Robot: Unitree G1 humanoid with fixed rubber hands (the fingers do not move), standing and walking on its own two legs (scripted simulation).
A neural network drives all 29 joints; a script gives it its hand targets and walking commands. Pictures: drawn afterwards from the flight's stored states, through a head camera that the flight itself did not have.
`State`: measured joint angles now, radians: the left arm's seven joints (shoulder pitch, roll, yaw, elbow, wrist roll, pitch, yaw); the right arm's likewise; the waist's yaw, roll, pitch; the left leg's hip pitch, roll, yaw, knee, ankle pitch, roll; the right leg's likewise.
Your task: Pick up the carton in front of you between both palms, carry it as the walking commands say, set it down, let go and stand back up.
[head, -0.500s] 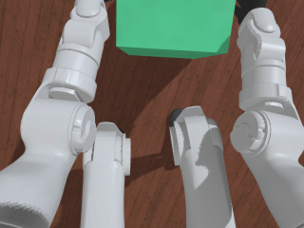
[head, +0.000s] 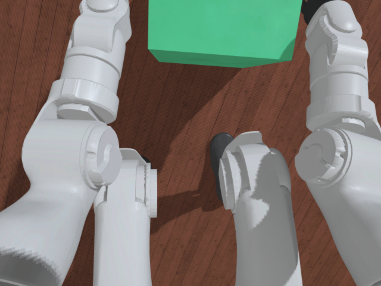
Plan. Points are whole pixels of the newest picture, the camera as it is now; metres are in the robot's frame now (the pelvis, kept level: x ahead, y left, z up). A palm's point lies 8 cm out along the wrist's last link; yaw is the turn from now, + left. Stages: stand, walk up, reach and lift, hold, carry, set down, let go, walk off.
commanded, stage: set down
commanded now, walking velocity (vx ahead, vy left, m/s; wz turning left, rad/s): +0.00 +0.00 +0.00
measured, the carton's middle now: (213, 3) +0.54 -0.12 -0.26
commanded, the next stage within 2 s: let go in 1.40 s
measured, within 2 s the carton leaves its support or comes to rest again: neither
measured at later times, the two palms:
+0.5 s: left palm out of the picture +0.58 +0.07 -0.15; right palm out of the picture +0.51 -0.30 -0.16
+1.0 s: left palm out of the picture +0.59 +0.07 +0.01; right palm out of the picture +0.51 -0.31 +0.01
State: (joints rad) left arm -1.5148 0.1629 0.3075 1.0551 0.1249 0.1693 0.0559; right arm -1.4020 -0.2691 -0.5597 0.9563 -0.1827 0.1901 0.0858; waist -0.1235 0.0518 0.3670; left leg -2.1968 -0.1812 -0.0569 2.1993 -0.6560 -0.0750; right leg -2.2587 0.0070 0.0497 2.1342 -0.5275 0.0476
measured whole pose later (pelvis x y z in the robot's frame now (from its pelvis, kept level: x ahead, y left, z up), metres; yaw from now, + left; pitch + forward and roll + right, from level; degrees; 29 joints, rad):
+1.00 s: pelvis +0.01 -0.01 +0.11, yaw -1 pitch +47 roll +2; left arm -1.34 0.28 0.16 0.89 -0.07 0.24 0.13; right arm -1.24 -0.36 -0.33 0.86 0.09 0.20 -0.02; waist -0.10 0.05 0.04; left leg -2.02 -0.08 -0.03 1.77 -0.57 -0.04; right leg -2.09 0.01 0.04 1.72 -0.44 0.02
